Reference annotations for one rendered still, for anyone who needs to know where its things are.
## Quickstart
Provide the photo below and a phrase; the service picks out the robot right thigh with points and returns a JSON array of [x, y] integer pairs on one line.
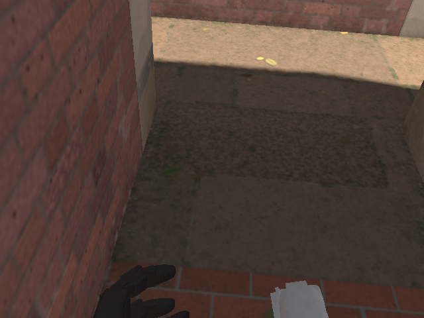
[[298, 300]]

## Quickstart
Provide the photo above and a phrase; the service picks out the robot left hand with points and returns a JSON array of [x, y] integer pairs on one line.
[[116, 303]]

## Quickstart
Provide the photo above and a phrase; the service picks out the robot right shin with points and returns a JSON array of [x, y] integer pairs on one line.
[[318, 289]]

